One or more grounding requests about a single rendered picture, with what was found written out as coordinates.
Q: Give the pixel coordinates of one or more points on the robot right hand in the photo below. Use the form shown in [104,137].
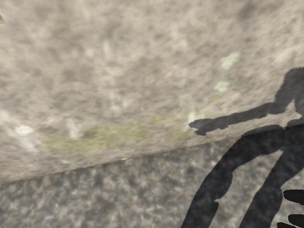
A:
[294,195]

